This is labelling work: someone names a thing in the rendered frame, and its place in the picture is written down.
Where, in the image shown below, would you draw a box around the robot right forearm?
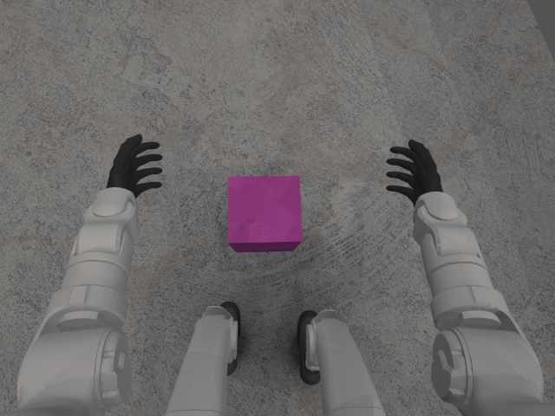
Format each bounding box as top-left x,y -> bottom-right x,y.
413,192 -> 544,399

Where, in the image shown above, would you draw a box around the left robot shin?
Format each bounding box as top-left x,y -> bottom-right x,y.
194,306 -> 232,330

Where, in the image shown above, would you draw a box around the right robot hand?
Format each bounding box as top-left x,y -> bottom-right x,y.
386,140 -> 443,207

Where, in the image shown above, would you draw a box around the left robot upper arm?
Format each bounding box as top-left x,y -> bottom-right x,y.
0,327 -> 132,416

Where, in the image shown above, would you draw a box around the carton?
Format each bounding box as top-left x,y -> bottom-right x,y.
228,176 -> 303,252

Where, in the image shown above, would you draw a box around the robot right thigh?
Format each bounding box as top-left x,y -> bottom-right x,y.
306,318 -> 386,416

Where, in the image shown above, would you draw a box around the left robot hand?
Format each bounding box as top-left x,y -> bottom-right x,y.
106,134 -> 162,198

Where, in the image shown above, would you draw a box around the right robot upper arm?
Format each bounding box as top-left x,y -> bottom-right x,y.
431,327 -> 555,416

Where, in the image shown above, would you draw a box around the robot left forearm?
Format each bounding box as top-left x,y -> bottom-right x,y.
16,187 -> 140,408

